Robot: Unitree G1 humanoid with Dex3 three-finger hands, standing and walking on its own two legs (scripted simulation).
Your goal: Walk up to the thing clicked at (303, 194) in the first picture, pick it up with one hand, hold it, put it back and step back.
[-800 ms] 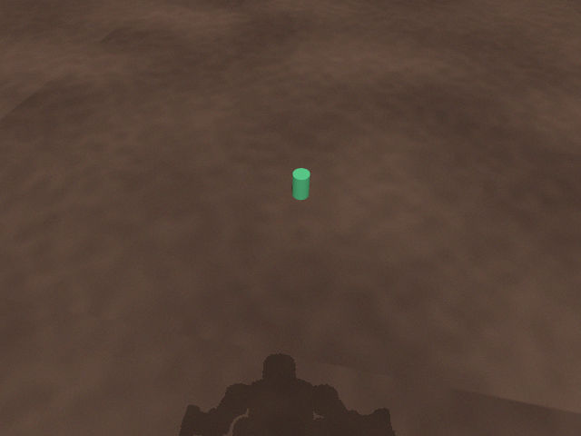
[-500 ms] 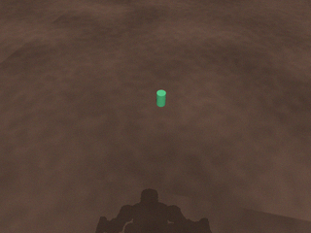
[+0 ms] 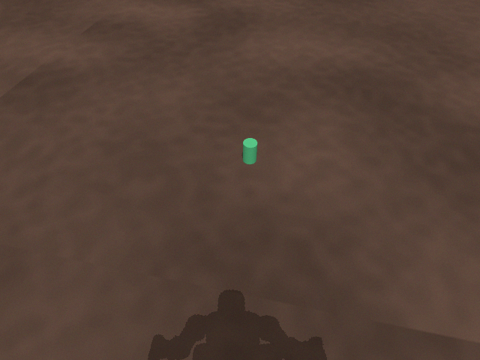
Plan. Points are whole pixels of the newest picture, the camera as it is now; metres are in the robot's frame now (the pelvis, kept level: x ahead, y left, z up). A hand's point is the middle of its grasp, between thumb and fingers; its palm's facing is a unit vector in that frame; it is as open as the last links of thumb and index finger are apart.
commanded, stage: stand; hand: left
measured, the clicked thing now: (249, 151) +1.29 -0.03 -0.72
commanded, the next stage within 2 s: walk up in 0.32 s
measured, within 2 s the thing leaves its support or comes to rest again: neither
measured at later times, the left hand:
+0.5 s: hand out of the picture +0.11 +0.25 -0.15, palm faces -0.09 -0.93 -0.37, open 7.3 cm
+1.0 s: hand (175, 302) +0.26 +0.15 -0.15, palm faces -0.11 -0.93 -0.35, open 7.3 cm
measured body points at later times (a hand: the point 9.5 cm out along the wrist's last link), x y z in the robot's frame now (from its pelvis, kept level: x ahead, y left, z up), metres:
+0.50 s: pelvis +0.03 -0.02 -0.01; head +0.04 -0.03 +0.44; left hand +0.11 +0.30 -0.12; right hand +0.06 -0.34 -0.13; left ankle -0.01 +0.12 -0.75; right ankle +0.04 -0.15 -0.71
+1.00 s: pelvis +0.22 -0.11 -0.01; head +0.23 -0.12 +0.44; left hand +0.26 +0.20 -0.13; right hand +0.26 -0.44 -0.13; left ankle +0.36 +0.02 -0.72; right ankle +0.14 -0.21 -0.75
